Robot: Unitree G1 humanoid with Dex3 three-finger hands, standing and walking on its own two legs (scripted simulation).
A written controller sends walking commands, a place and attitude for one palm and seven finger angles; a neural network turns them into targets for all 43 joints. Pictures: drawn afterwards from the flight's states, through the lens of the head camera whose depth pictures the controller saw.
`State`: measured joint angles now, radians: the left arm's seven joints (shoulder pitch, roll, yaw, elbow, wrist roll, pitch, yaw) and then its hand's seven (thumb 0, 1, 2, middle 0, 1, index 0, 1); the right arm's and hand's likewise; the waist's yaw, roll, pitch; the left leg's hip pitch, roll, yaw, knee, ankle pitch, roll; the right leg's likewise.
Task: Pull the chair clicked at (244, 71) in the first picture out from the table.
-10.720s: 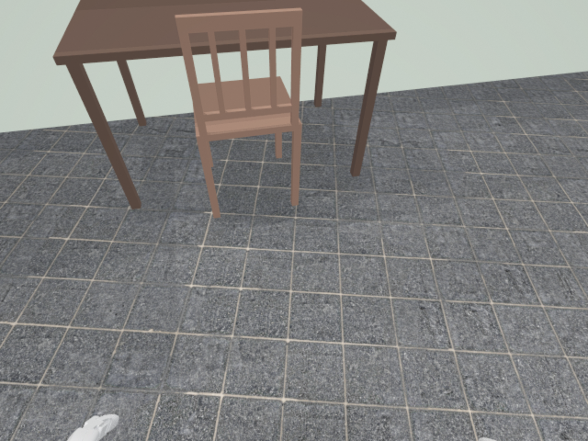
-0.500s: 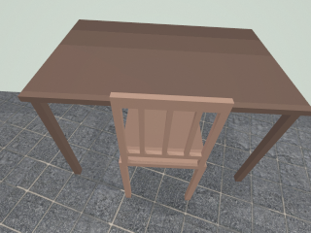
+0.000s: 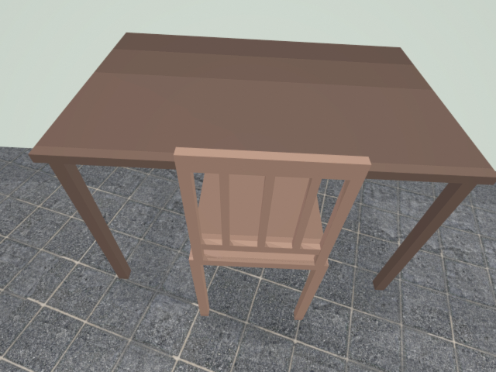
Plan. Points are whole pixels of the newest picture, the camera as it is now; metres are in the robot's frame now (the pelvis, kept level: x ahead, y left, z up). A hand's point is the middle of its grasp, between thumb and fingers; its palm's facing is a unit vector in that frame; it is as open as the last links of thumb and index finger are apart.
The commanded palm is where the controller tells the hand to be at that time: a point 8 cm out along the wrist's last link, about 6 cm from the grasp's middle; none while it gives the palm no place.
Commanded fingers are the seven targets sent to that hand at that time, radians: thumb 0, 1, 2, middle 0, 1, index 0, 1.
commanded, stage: look again from close up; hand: left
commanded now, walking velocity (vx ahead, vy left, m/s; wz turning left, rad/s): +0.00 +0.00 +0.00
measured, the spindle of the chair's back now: (265, 213) +0.49 -0.01 -0.10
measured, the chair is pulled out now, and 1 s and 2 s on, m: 0.00 0.00 0.00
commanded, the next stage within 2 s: none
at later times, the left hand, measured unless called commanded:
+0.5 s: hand out of the picture -0.03 +0.15 -0.18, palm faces +0.04 -0.98 -0.17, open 7.4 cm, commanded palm none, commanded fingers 0.00 0.90 0.90 -0.20 -0.30 -0.20 -0.30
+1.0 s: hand out of the picture -0.04 +0.13 -0.18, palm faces +0.04 -0.98 -0.17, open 7.4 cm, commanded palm none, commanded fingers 0.00 0.90 0.90 -0.20 -0.30 -0.20 -0.30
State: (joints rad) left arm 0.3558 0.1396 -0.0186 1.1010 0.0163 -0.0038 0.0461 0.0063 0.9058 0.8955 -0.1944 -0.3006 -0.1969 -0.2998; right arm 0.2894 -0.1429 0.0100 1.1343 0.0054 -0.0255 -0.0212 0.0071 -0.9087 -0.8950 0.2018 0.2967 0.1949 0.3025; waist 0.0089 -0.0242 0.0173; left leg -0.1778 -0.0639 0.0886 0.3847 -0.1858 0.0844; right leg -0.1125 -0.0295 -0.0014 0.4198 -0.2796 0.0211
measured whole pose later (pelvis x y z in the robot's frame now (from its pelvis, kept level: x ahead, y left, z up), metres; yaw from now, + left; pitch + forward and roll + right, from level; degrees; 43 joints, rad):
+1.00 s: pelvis -0.01 -0.02 +0.00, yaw +0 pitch -2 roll +0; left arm 0.36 0.13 -0.02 1.10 0.01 -0.01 0.04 0.01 0.91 0.90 -0.19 -0.30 -0.20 -0.30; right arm 0.30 -0.13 0.01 1.14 0.01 -0.02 -0.03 0.01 -0.91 -0.90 0.20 0.30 0.19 0.30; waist 0.01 -0.01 0.03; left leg -0.19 -0.03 0.07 0.39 -0.18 0.05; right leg -0.12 0.00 -0.02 0.42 -0.27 -0.01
